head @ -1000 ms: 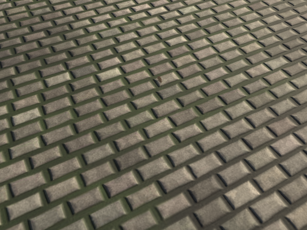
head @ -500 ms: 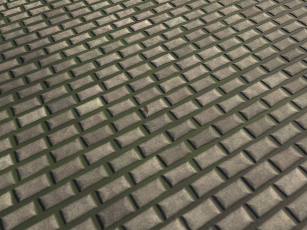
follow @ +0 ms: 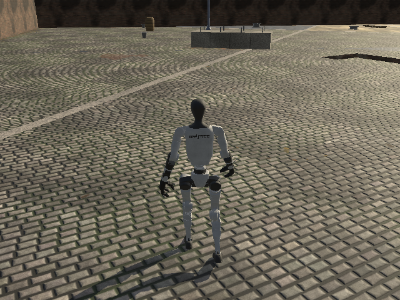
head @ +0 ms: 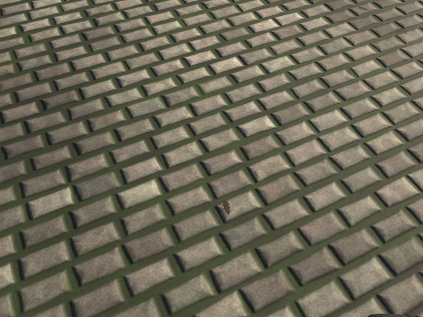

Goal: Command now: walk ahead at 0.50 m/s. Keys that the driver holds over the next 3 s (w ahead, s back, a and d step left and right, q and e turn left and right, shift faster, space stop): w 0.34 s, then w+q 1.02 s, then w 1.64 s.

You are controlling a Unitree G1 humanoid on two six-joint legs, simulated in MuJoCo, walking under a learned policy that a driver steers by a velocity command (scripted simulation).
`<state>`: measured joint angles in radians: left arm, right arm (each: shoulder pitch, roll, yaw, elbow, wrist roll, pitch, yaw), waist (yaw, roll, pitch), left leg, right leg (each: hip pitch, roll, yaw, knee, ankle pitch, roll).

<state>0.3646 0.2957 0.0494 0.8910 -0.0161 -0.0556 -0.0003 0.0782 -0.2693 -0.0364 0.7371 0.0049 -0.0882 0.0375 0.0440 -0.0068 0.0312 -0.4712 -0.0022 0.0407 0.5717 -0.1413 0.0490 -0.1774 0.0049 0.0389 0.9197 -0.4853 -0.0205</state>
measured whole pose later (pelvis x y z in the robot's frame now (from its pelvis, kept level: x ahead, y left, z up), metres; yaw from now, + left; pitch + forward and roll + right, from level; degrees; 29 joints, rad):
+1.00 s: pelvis +0.54 +0.01 -0.01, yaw +18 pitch +1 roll -2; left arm 0.30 0.29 0.08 0.92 -0.02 -0.04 0.02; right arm 0.07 -0.26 -0.06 0.71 0.02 -0.02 0.05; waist 0.05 0.02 0.05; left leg -0.51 0.03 0.07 0.60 -0.12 0.11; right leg 0.11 -0.06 -0.30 0.40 -0.46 0.05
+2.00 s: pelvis +1.03 +0.28 +0.01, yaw +37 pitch +2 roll -2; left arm 0.40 0.29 0.05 0.93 -0.03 -0.06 -0.01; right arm 0.02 -0.25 -0.03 0.66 0.01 -0.08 0.03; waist 0.10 0.02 0.02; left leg -0.51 0.03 0.00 0.49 -0.04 0.05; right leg 0.06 0.01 -0.01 0.28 -0.38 0.01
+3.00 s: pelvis +1.47 +0.60 +0.01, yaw +37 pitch +2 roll -2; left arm 0.36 0.28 0.06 0.93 -0.02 -0.06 0.00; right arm 0.05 -0.26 -0.03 0.78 0.01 -0.07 0.03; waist 0.08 0.03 0.01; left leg -0.58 0.08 -0.02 0.54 0.03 0.01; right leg 0.04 0.04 -0.05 0.22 -0.29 -0.02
